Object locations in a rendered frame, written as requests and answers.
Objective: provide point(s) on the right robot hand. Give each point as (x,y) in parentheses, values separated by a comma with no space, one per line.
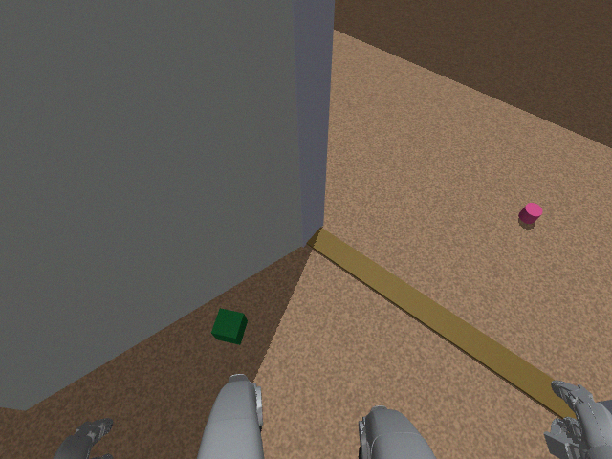
(571,438)

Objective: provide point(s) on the left robot hand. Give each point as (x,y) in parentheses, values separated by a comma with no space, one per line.
(78,446)

